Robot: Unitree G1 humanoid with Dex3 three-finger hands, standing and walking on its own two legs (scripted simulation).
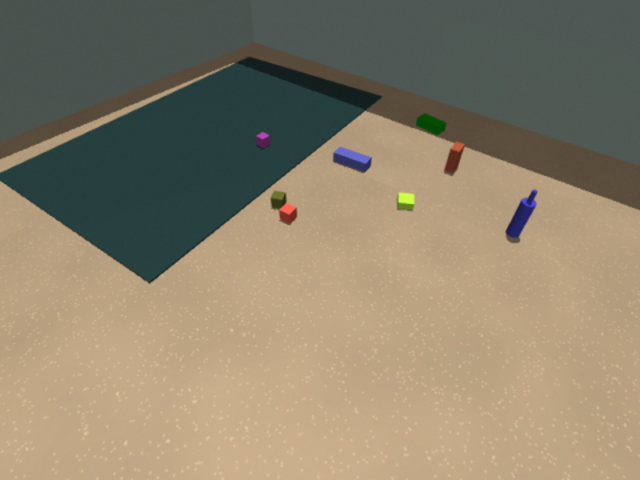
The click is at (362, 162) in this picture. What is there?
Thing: lying carton
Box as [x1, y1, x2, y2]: [333, 147, 371, 171]
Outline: 333,153 333,160 362,171 365,171 370,165 371,157 342,147 339,147
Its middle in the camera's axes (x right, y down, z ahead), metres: +0.17 -0.48 +2.14
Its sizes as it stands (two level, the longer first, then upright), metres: 0.205 0.074 0.056
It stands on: the floor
